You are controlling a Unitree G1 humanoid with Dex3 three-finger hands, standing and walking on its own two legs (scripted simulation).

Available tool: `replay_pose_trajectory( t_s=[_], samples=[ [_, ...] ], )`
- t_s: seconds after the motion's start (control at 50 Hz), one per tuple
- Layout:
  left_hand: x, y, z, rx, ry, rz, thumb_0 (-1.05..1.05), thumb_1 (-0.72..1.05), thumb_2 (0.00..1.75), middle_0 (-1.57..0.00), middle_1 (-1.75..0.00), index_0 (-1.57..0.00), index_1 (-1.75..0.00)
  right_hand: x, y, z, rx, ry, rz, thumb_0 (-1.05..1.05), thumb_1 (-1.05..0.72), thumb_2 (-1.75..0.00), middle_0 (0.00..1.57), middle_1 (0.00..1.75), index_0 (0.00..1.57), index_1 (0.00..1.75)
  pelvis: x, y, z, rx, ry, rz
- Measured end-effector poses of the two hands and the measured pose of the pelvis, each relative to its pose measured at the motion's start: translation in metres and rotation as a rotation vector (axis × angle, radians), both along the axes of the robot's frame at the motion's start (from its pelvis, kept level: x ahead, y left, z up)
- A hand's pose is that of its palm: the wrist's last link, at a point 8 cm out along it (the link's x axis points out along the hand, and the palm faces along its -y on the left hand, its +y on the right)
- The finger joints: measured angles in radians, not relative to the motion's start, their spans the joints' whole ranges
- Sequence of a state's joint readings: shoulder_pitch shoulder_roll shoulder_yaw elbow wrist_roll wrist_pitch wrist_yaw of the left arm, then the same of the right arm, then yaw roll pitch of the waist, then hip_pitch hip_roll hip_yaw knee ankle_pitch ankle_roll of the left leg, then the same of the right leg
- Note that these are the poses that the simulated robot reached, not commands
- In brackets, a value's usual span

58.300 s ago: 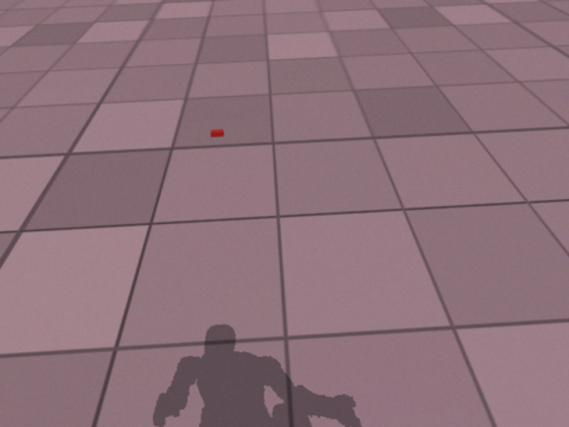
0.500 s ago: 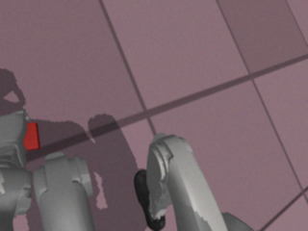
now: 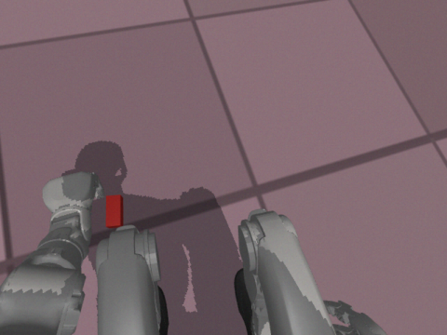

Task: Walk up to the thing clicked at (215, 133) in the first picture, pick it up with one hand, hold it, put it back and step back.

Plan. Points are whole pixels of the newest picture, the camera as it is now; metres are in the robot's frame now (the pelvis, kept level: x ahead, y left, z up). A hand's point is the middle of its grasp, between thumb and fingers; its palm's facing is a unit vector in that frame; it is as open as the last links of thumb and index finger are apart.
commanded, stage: settle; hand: left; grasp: from above
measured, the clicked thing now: (114, 211) +0.40 +0.23 -0.32
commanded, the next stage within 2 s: go down in 0.38 s
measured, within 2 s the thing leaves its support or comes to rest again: neither
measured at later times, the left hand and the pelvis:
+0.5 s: hand (72, 200) +0.39 +0.26 -0.13, palm faces -0.43 -0.10 -0.90, open 3.5 cm; pelvis +0.00 +0.00 +0.02, yaw +2 degrees
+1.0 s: hand (21, 188) +0.38 +0.29 -0.02, palm faces -0.37 -0.10 -0.92, open 8.7 cm; pelvis +0.00 +0.00 +0.09, yaw +3 degrees
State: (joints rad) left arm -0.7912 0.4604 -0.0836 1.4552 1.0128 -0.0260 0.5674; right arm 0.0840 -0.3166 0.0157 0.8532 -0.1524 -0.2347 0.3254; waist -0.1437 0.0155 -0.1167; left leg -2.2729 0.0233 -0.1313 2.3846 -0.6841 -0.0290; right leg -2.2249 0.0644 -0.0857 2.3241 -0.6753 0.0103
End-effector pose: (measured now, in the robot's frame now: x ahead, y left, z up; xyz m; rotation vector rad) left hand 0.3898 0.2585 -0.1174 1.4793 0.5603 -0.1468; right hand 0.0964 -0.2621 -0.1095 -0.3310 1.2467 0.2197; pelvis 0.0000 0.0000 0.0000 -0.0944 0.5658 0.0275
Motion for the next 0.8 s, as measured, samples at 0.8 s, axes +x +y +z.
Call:
replay_pose_trajectory(
  t_s=[0.8],
  samples=[
    [0.001, 0.014, 0.092, 0.013, -0.077, -0.036, 0.0, 0.49, 0.27, -0.88, -0.39, -0.91, -0.36, -0.01, -0.01, 0.042, -0.19, 0.005, -0.189, 0.01, -0.91, -0.9, 0.2, 0.3, 0.2, 0.3, -0.005, 0.001, 0.048, 0.018, 0.018, 0.028]
  ],
)
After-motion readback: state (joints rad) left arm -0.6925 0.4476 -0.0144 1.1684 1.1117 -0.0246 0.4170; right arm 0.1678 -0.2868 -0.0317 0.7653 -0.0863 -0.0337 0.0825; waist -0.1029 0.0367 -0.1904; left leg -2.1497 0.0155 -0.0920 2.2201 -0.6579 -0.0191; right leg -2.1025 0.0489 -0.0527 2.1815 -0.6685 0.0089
